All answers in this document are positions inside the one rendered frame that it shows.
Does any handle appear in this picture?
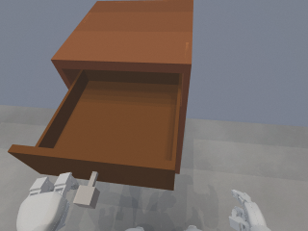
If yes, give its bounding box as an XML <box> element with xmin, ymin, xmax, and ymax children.
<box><xmin>73</xmin><ymin>171</ymin><xmax>100</xmax><ymax>209</ymax></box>

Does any drawer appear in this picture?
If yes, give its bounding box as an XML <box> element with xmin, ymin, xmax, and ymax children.
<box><xmin>8</xmin><ymin>69</ymin><xmax>183</xmax><ymax>191</ymax></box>

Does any robot right hand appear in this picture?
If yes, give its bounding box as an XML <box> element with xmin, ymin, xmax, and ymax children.
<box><xmin>229</xmin><ymin>190</ymin><xmax>267</xmax><ymax>231</ymax></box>

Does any robot left hand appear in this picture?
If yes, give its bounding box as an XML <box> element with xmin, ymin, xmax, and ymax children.
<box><xmin>16</xmin><ymin>172</ymin><xmax>80</xmax><ymax>231</ymax></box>

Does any cabinet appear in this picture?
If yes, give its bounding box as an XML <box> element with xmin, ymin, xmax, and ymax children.
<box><xmin>51</xmin><ymin>0</ymin><xmax>193</xmax><ymax>174</ymax></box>

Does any right robot shin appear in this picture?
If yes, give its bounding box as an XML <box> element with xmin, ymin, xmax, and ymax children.
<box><xmin>188</xmin><ymin>225</ymin><xmax>197</xmax><ymax>229</ymax></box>

